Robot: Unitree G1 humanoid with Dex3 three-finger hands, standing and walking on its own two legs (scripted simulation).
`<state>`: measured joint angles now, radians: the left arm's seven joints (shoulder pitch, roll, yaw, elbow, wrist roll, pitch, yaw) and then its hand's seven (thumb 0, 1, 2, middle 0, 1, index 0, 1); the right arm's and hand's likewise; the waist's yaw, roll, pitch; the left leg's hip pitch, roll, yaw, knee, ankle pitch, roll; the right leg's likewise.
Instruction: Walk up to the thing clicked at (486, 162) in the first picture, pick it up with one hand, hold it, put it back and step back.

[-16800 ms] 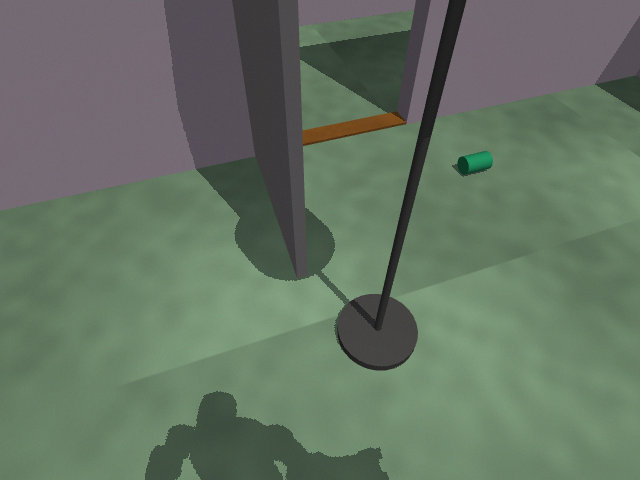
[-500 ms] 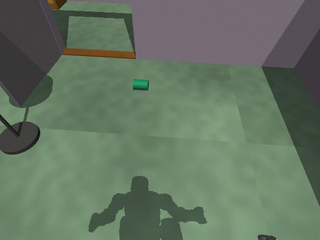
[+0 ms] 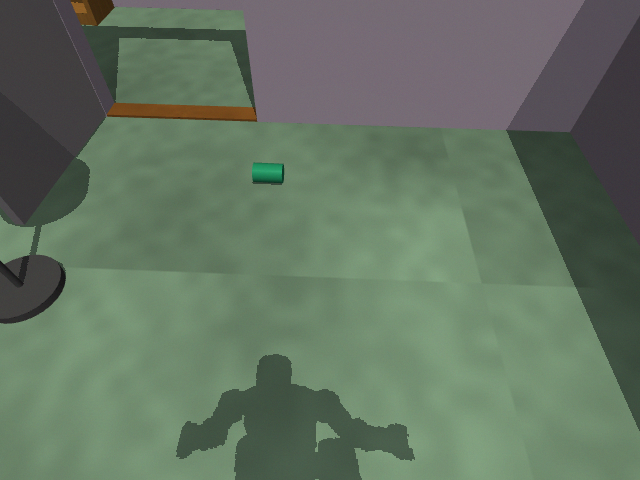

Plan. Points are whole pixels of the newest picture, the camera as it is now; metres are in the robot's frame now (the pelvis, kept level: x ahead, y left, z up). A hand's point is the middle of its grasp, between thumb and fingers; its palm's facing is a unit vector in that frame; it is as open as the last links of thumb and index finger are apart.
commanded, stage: stand
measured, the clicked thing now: (268, 172) +1.45 +0.24 -0.74
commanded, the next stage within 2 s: walk up in 1.74 s
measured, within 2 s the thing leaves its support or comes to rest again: neither
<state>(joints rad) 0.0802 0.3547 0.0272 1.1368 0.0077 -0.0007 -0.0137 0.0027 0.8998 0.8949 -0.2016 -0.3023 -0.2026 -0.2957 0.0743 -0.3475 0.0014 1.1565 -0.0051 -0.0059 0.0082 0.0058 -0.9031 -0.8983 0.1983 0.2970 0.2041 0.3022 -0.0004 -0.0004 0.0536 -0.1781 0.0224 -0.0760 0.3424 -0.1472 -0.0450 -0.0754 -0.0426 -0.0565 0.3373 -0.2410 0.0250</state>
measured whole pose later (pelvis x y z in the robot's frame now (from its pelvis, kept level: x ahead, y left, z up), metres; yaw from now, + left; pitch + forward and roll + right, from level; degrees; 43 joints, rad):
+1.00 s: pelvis +0.00 +0.00 +0.00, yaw +0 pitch -1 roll +0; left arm 0.12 0.35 0.02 1.12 0.01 0.00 -0.01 0.00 0.90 0.89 -0.20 -0.30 -0.20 -0.30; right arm 0.10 -0.35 0.02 1.15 0.00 0.00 0.00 0.01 -0.90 -0.90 0.20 0.30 0.20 0.30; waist 0.01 0.01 0.06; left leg -0.16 0.03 -0.07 0.34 -0.16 -0.05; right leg -0.06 -0.04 -0.05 0.33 -0.24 0.02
